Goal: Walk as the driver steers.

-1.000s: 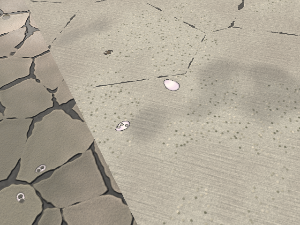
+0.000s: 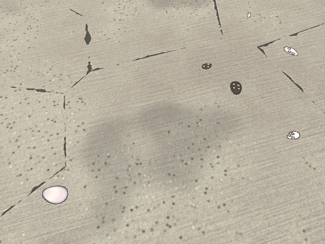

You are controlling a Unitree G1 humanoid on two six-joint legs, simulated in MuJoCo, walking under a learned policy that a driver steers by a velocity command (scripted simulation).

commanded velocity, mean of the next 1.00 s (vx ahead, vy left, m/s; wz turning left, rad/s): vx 0.50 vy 0.00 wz -0.20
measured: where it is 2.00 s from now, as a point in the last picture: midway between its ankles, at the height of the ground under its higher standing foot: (177, 133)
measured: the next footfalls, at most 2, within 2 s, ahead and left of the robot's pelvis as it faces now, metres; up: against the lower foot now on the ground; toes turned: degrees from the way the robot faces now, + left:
left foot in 0.32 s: +0.37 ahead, +0.14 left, +0.00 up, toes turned -13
right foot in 0.82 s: +0.57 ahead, -0.18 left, +0.00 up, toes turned -13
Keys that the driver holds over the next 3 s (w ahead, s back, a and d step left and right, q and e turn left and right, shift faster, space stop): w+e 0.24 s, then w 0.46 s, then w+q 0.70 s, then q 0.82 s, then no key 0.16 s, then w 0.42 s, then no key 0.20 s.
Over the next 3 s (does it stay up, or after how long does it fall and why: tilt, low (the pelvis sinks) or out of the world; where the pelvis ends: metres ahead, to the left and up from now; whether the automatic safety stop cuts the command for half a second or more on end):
stays up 1.09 0.09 0.00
